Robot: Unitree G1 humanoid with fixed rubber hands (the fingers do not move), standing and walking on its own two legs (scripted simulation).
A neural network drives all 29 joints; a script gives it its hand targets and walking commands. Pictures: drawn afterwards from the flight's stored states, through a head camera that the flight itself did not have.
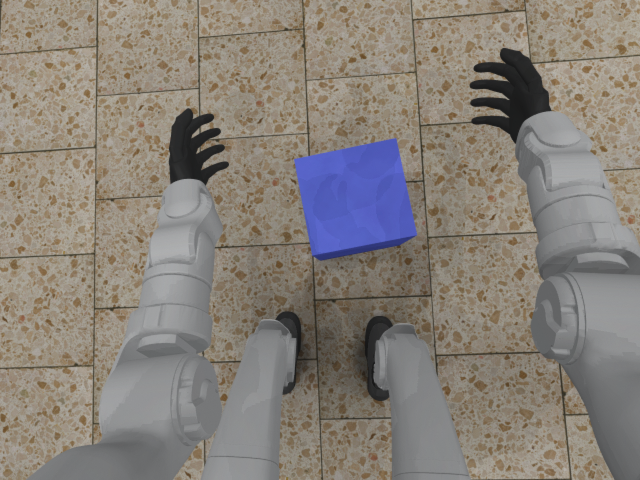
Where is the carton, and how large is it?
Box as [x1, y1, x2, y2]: [294, 138, 416, 260]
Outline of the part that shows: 395,138 294,159 312,255 321,260 398,245 416,235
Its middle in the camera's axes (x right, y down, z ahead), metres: +0.08 -0.08 +0.89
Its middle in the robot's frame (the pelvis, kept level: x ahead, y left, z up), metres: +0.48 -0.02 -0.53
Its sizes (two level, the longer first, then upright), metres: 0.210 0.200 0.250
